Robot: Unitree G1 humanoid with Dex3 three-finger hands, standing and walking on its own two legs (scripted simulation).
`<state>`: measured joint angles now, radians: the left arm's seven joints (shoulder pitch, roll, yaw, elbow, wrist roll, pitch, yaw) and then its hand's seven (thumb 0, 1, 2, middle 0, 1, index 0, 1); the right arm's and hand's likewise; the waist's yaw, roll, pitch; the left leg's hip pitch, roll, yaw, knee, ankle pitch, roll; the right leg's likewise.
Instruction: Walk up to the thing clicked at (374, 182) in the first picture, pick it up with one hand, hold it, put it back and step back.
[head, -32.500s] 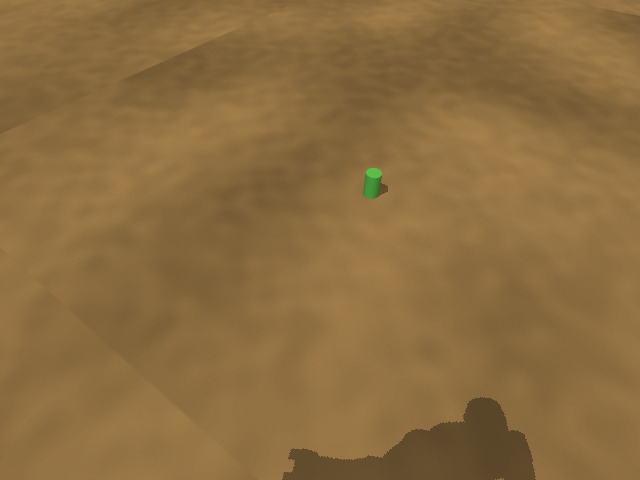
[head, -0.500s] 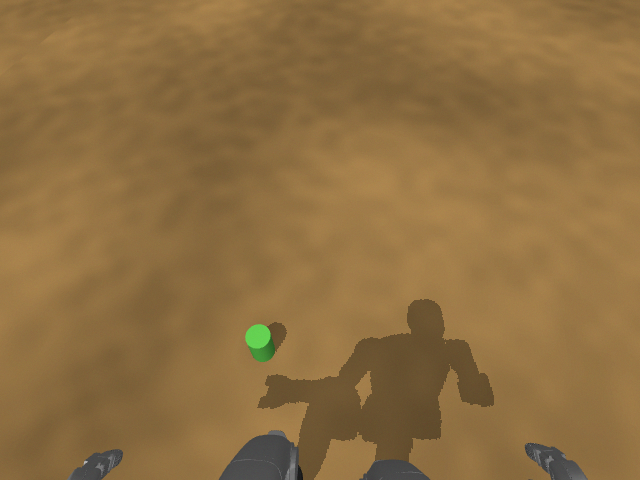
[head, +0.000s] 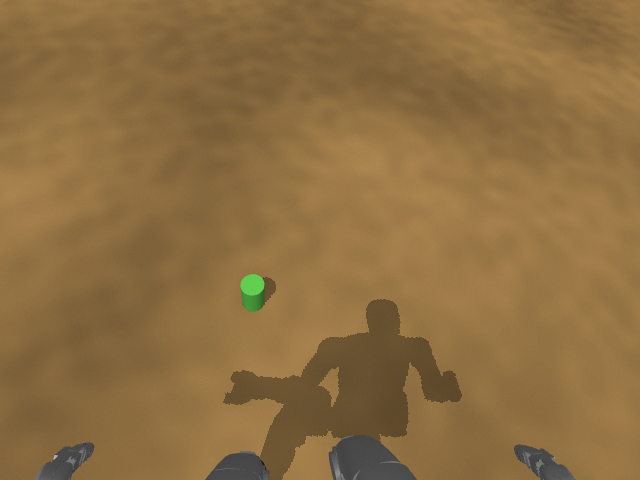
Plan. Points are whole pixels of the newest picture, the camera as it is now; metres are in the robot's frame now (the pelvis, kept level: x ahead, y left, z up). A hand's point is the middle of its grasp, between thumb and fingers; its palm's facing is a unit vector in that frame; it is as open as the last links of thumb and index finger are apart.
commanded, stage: step back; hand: left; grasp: from the side
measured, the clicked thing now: (253, 293) +0.65 +0.15 -0.71
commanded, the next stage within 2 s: none
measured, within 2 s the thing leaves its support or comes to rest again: neither
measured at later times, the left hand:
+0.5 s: hand out of the picture -0.08 +0.23 -0.13, palm faces -0.01 -0.89 -0.45, open 7.4 cm
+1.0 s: hand out of the picture -0.26 +0.17 -0.17, palm faces +0.00 -0.92 -0.39, open 7.4 cm
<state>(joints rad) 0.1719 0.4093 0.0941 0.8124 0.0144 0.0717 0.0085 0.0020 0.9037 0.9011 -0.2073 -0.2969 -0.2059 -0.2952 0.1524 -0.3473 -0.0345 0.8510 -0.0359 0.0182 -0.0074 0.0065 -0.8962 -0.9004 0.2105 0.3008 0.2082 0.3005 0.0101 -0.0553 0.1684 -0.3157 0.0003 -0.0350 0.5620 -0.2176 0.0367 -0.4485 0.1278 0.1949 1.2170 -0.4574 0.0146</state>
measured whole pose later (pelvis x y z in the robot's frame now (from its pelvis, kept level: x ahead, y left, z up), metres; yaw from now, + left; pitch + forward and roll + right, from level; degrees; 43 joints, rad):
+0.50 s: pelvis -0.17 -0.05 +0.00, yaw +0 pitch -1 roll +2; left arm 0.20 0.36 0.10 0.79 0.06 0.07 -0.01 0.00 0.90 0.90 -0.21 -0.30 -0.21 -0.30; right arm 0.27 -0.43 -0.06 0.88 -0.01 0.04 -0.03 0.01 -0.90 -0.90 0.21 0.30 0.20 0.30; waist 0.01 0.02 0.12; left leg -0.44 -0.09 -0.13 1.06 -0.45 -0.03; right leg -0.33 -0.03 0.00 0.60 -0.26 -0.02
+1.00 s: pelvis -0.35 -0.10 -0.03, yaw +0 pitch -4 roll -3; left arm 0.18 0.36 0.08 0.88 0.03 0.03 -0.01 0.00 0.90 0.90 -0.21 -0.30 -0.21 -0.30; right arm 0.07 -0.44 -0.06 0.80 -0.04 0.04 -0.02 0.00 -0.90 -0.90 0.21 0.30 0.21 0.30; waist 0.00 0.07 0.17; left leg -0.48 0.12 -0.09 0.80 -0.33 0.01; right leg -0.23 0.06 0.02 0.71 -0.42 0.01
